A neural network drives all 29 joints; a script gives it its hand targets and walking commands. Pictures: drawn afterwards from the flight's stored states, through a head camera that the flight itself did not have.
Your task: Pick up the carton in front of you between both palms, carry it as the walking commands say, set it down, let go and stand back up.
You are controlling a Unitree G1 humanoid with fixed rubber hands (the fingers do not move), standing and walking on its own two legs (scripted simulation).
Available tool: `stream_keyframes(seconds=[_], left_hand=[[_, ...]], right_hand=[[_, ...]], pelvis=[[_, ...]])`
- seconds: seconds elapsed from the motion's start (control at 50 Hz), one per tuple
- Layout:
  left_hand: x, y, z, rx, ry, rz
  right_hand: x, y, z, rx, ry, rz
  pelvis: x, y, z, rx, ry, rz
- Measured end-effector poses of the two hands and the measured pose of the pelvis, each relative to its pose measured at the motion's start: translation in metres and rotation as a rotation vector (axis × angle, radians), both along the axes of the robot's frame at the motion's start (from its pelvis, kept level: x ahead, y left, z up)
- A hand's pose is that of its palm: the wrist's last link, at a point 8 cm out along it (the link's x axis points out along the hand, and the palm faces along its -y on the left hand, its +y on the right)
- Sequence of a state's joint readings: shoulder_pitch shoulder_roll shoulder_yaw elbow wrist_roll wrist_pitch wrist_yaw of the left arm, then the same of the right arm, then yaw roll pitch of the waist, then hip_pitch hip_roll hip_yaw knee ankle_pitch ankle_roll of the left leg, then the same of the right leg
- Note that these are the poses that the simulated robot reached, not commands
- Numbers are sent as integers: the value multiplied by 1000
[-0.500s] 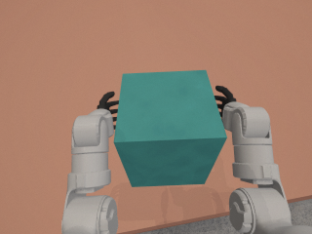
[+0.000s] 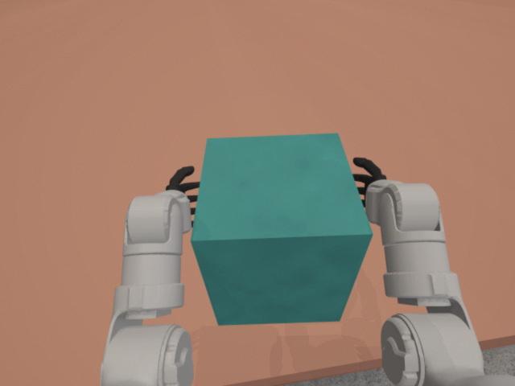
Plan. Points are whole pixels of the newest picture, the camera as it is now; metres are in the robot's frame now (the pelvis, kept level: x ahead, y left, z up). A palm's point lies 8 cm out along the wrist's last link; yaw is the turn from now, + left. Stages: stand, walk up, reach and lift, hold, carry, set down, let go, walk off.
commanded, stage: carry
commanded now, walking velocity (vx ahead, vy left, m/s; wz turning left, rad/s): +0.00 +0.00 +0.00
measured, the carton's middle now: (275, 233) +0.34 +0.00 +0.06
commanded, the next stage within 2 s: none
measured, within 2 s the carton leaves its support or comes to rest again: neither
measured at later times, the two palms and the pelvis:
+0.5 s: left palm (175, 220) +0.32 +0.14 +0.13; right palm (382, 211) +0.32 -0.15 +0.13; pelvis -0.03 +0.00 +0.00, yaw +0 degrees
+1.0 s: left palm (179, 180) +0.35 +0.14 +0.18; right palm (390, 175) +0.35 -0.16 +0.17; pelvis +0.00 -0.01 +0.00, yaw +0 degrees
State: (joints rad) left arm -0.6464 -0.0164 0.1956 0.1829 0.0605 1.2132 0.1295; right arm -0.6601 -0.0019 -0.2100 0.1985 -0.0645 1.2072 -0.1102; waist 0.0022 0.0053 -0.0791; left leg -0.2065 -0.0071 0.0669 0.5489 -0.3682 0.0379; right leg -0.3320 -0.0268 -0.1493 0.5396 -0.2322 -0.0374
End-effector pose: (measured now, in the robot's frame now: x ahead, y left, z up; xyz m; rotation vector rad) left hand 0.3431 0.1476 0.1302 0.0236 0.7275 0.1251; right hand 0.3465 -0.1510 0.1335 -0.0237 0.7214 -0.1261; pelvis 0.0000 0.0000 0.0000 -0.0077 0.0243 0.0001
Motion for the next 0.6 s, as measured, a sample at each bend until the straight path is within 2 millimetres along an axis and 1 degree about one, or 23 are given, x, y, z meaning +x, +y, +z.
stream_keyframes(seconds=[0.12,0.26,0.6], left_hand=[[-11,-2,4,3,6,-4],[-20,-3,5,9,14,-6],[-28,-3,3,9,19,-4]], right_hand=[[-12,-2,4,-2,6,1],[-20,-3,4,-4,14,5],[-28,-2,1,-3,18,6]], pelvis=[[-9,-1,1,2,-6,-1],[-18,-2,2,5,-7,-2],[-29,-2,1,8,-2,-3]])
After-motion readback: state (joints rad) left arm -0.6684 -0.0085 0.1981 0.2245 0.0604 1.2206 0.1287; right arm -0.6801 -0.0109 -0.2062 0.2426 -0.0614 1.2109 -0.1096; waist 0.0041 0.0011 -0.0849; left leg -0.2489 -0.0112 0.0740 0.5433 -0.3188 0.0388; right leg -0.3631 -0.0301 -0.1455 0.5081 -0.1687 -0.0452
